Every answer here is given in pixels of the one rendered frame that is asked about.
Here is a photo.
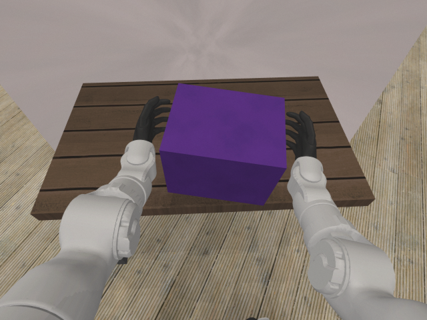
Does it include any robot left hand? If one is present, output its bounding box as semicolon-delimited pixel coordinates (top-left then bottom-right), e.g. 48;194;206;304
133;96;171;143

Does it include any left robot forearm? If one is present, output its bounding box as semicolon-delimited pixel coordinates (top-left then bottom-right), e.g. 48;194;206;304
59;140;157;246

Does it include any robot right hand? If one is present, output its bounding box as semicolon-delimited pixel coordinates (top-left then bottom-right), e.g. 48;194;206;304
286;111;317;160

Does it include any robot right upper arm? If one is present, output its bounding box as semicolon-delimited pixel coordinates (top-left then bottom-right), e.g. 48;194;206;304
308;237;427;320

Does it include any carton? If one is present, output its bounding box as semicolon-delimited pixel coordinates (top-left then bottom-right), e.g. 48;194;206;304
159;83;287;206

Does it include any robot left upper arm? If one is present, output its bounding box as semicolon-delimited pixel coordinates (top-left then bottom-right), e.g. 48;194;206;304
0;194;141;320

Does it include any table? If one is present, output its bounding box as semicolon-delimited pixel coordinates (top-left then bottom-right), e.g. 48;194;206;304
30;76;375;265

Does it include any right robot forearm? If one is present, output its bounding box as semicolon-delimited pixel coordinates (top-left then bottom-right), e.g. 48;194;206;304
287;156;396;288

